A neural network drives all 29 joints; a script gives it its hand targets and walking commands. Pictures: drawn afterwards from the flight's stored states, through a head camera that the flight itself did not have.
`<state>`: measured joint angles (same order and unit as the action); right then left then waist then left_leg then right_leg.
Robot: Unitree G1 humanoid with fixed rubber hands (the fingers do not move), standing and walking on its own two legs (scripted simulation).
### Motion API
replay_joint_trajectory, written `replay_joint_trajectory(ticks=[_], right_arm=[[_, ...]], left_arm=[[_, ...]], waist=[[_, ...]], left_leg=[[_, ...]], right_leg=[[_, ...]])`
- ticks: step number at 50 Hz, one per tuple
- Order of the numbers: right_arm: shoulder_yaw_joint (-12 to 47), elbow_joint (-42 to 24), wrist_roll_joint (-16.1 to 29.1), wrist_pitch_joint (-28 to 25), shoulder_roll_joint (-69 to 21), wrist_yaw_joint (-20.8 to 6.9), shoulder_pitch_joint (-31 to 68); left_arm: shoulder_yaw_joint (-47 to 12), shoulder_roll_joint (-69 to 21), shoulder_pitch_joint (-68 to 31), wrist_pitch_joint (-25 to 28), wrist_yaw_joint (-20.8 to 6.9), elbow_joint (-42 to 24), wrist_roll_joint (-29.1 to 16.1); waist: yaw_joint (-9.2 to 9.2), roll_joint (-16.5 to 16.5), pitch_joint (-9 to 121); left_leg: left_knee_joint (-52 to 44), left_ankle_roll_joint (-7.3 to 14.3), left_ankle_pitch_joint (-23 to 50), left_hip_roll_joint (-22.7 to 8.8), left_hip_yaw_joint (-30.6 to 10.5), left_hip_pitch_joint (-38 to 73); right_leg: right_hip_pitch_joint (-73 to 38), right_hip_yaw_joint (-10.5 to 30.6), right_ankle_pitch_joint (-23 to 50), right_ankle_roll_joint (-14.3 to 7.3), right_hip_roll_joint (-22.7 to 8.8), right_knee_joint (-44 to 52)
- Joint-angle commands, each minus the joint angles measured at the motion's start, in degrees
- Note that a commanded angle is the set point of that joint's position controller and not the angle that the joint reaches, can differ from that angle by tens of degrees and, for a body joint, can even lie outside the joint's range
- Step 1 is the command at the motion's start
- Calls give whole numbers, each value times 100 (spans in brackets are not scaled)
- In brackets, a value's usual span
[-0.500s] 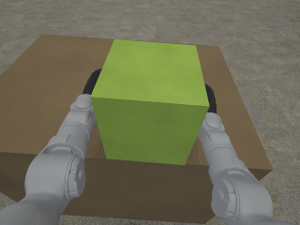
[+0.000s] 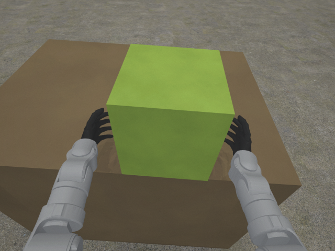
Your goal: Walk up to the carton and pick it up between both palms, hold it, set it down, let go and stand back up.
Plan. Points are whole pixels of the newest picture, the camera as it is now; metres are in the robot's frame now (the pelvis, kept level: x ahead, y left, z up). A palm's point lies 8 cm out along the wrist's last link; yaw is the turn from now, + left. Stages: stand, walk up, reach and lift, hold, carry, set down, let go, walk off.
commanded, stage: set down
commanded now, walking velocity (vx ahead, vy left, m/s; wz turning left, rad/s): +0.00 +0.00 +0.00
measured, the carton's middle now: (169, 113) +0.45 -0.01 +0.10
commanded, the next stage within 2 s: none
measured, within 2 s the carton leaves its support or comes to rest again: neither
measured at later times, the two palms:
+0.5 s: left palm (76, 166) +0.30 +0.20 +0.08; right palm (259, 179) +0.27 -0.19 +0.08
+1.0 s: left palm (64, 198) +0.24 +0.22 +0.06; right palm (275, 212) +0.20 -0.21 +0.07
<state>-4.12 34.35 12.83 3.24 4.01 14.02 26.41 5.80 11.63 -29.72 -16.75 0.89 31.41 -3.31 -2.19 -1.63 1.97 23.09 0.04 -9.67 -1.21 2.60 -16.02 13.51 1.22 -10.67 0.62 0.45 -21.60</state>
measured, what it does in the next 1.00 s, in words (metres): stands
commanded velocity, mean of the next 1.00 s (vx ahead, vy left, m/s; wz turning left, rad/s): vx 0.00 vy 0.00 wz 0.00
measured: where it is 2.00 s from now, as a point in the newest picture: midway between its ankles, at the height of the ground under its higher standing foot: outside the picture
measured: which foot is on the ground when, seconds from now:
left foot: down 0.00-1.00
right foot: down 0.00-1.00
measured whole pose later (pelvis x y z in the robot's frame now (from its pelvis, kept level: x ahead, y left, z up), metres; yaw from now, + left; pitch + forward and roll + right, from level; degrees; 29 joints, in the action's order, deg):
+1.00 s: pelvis -0.03 +0.00 +0.00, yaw +0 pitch +0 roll -1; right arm -4.0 -10.7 13.7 18.9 4.6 11.8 -9.6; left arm 5.8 13.3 2.0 -26.4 0.6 -4.4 -8.9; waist -2.2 -1.6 1.2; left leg 23.1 0.7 -7.5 -1.2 2.7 -16.0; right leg 13.5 1.3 -8.4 0.6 0.5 -21.6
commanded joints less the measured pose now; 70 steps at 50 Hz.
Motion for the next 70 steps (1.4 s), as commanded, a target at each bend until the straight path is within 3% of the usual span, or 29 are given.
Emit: replay_joint_trajectory(ticks=[1,3,6,8,11,12,15,16,20,23,24,25,28,29,33,36,38,39,40,43,46,47,57,58,60,63,66,67,70], right_arm=[[24,-2580,36,26,1405,0,1858],[-36,-2916,30,127,1308,-50,1324],[-107,-3201,-27,340,1274,-141,1667],[-160,-3442,-44,428,1318,-177,937],[-227,-3011,-73,732,1393,-218,1486],[-309,-3244,-165,769,1403,-234,913],[-165,-3513,-59,801,1288,-216,253],[-314,-3563,-66,878,1404,-214,739],[-150,-4017,32,921,1296,-216,-357],[-100,-4445,66,1016,1335,-209,-391],[110,-4698,166,952,1217,-206,-1258],[-39,-4739,125,1045,1279,-217,-310],[-70,-5108,143,1113,1306,-267,-1053],[35,-5413,213,1100,1243,-247,-1224],[-8,-5489,207,1193,1164,-268,-1520],[116,-5957,317,1177,1082,-251,-2063],[26,-5709,280,1275,1125,-294,-1981],[109,-6002,292,1247,1117,-279,-2628],[60,-5865,278,1305,1105,-313,-2181],[25,-6308,209,1246,1018,-310,-2506],[130,-6259,142,1231,916,-303,-3572],[77,-6327,139,1229,934,-311,-2938],[60,-6562,-35,1094,802,-507,-3574],[104,-6197,-103,1157,810,-519,-3652],[122,-6314,-70,1099,864,-573,-3727],[254,-6248,-148,1110,806,-594,-4037],[239,-6270,-71,994,869,-642,-4174],[253,-5907,-176,1036,879,-659,-4183],[228,-5960,-249,908,1024,-697,-4542]], left_arm=[[149,1572,-2370,235,-135,-2091,-607],[83,1551,-1912,206,-81,-2657,-685],[-20,1675,-2319,202,-6,-2456,-846],[2,1541,-1437,54,-3,-2873,-821],[24,1579,-2134,-180,-11,-2158,-769],[-14,1552,-1553,-264,-15,-2392,-776],[149,1554,-831,-409,-64,-2845,-623],[136,1624,-1421,-450,-71,-2815,-685],[244,1461,-365,-634,-95,-3502,-638],[310,1627,-315,-699,-111,-3702,-693],[383,1572,522,-688,-140,-4117,-629],[304,1647,-418,-679,-118,-3971,-765],[188,1580,307,-711,-78,-4410,-929],[267,1641,509,-699,-92,-4523,-939],[358,1669,559,-699,-70,-4565,-932],[358,1669,1236,-709,-107,-4966,-996],[294,1647,1094,-804,-109,-4756,-977],[334,1592,1796,-807,-130,-5010,-930],[388,1684,1320,-796,-125,-4804,-985],[422,1764,1595,-663,-111,-5091,-1013],[410,1570,2755,-612,-194,-5167,-989],[365,1669,2116,-550,-190,-5196,-1047],[106,1728,2831,-110,-128,-5497,-1135],[59,1737,2962,-168,-157,-5092,-1073],[137,1712,3129,-127,-104,-5331,-1029],[130,1653,3419,-124,-146,-5060,-931],[108,1633,3542,-57,-139,-5373,-916],[25,1570,3583,-77,-163,-5043,-854],[54,1459,4008,-1,-189,-5063,-779]], waist=[[-23,425,2503],[-9,480,2636],[24,405,2480],[45,284,2552],[52,298,1917],[-2,168,2011],[164,242,1917],[102,316,1931],[172,218,1860],[267,160,1803],[361,233,1693],[345,281,1709],[287,231,1595],[415,133,1647],[499,329,1284],[598,214,1276],[534,348,924],[525,191,954],[576,245,905],[652,200,1071],[726,81,712],[725,203,800],[773,384,721],[755,423,438],[824,542,411],[832,361,358],[810,492,528],[699,498,458],[733,550,573]], left_leg=[[128,-296,1635,152,130,2160],[18,-230,1329,125,119,2288],[-28,-148,701,160,142,1997],[-99,-125,775,125,111,2222],[-257,-58,-61,133,160,1667],[-268,-19,52,85,108,1855],[-262,-63,356,158,189,1941],[-252,-86,67,129,207,1823],[-288,-78,321,140,187,2002],[-301,-47,272,172,221,1843],[-325,-90,524,202,265,2057],[-325,-62,91,189,285,1745],[-397,-46,38,125,206,1797],[-394,-20,76,167,285,1840],[-469,-71,-118,140,291,1744],[-466,-75,89,143,311,1809],[-600,-90,-387,82,287,1665],[-587,-70,-114,92,258,1835],[-621,-44,-388,105,292,1650],[-604,-14,-356,106,340,1751],[-651,-54,17,86,353,1905],[-629,-66,-210,98,346,1748],[-711,-53,-733,-3,153,1589],[-786,-61,-851,-23,191,1493],[-750,-78,-669,-15,191,1481],[-747,-59,-545,-20,185,1571],[-694,-129,-117,-5,198,1623],[-670,-126,-192,-1,201,1687],[-556,-186,459,3,202,1831]], right_leg=[[-342,-281,2026,307,240,251],[-433,-222,1839,246,227,265],[-165,-224,1134,156,210,257],[-398,-198,1292,125,262,298],[-37,-207,349,72,232,368],[-216,-191,512,60,275,371],[-435,-150,751,110,263,419],[-255,-196,464,121,284,385],[-538,-109,666,104,257,422],[-472,-103,514,136,265,413],[-649,-72,724,159,239,443],[-331,-78,223,147,235,416],[-445,-90,200,86,249,387],[-477,-41,177,111,214,435],[-213,20,-159,74,177,490],[-363,28,-49,81,187,487],[-115,22,-465,9,155,553],[-326,-3,-209,6,173,549],[-134,30,-550,23,133,586],[-83,40,-608,51,115,586],[-194,69,-311,56,114,674],[-22,51,-556,43,116,646],[113,77,-863,-64,-7,578],[130,59,-890,-54,34,588],[101,26,-845,-72,58,580],[88,55,-815,-66,59,615],[-60,46,-450,-62,80,573],[48,62,-526,-83,66,606],[-66,59,-46,-94,108,545]])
